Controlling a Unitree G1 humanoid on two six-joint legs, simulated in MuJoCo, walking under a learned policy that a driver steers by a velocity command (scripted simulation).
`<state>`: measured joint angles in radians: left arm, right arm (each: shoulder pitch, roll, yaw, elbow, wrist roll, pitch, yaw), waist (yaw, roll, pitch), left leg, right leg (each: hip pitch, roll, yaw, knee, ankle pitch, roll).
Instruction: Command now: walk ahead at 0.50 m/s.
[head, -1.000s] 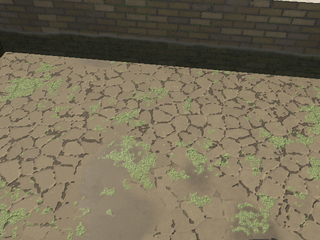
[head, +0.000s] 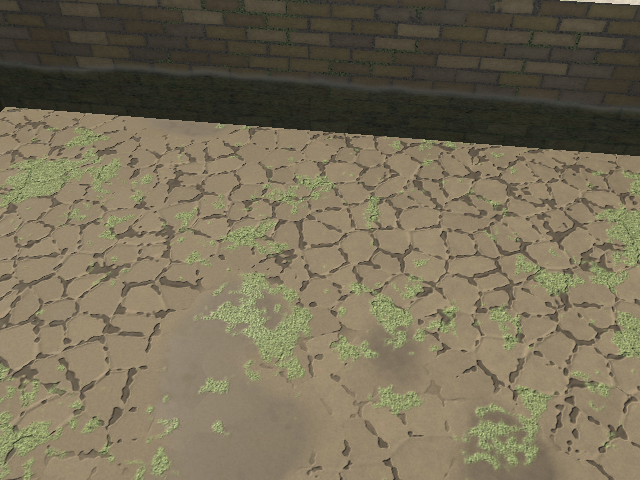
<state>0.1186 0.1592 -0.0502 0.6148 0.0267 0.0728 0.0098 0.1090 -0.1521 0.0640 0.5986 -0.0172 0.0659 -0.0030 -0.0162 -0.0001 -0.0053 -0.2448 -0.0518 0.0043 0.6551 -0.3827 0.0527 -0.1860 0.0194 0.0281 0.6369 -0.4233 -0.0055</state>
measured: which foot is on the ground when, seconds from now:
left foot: down 0.00-1.00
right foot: down 0.00-1.00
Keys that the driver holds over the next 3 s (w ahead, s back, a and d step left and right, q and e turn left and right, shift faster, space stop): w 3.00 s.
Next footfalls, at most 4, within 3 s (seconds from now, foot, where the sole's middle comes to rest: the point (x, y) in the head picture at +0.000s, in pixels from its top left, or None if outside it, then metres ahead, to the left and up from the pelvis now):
none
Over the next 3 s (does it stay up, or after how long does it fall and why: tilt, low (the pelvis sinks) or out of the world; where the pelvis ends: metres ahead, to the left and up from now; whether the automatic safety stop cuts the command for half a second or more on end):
stays up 0.00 0.00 0.00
